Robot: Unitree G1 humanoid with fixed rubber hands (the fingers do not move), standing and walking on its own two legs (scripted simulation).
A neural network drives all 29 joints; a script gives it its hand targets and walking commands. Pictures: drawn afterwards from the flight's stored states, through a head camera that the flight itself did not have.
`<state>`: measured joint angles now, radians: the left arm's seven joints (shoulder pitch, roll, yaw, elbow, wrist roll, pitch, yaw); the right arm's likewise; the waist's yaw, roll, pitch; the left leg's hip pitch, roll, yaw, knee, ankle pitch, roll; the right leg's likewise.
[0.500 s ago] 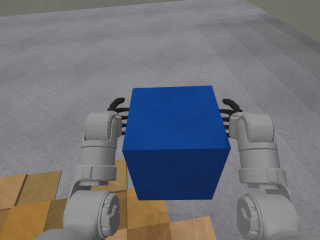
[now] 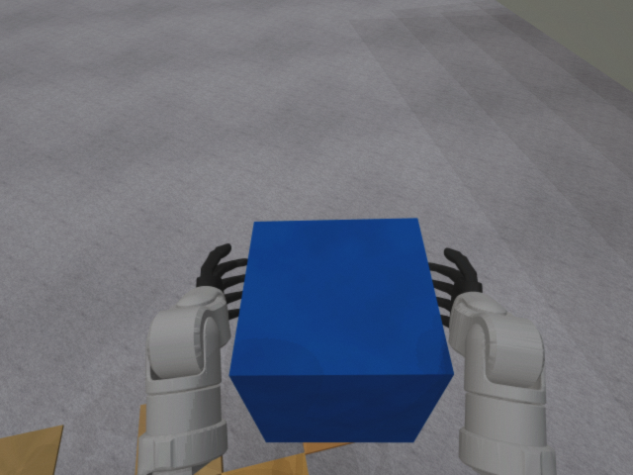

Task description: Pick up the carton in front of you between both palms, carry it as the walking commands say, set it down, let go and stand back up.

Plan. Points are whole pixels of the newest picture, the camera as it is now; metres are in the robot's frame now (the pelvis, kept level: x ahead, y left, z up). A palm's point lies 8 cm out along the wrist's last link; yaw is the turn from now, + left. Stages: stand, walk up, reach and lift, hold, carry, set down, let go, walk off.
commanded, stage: carry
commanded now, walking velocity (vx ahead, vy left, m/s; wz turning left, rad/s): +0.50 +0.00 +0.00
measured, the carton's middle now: (337, 336) +0.29 -0.01 -0.01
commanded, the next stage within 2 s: none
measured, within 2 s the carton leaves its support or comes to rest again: neither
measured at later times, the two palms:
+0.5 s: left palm (277, 140) +0.62 +0.09 +0.08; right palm (442, 137) +0.64 -0.20 +0.07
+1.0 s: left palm (271, 53) +1.01 +0.14 +0.05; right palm (392, 51) +1.01 -0.16 +0.06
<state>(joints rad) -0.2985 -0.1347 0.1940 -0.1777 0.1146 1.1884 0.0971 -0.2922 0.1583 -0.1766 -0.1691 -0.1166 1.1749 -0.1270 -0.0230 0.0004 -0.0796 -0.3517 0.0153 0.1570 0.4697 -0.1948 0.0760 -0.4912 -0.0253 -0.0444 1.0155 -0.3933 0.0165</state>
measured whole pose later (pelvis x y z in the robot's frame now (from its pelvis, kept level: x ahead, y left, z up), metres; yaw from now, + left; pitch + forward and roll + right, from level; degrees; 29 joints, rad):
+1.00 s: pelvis +0.64 -0.01 -0.04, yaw +1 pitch +5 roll -2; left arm -0.73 -0.01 0.22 0.14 0.07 1.26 0.14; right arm -0.72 0.01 -0.25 0.15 -0.06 1.22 -0.14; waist -0.04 -0.01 0.04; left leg -0.38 -0.02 0.13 0.49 -0.21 0.11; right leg -0.57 -0.04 -0.03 1.18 -0.37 0.00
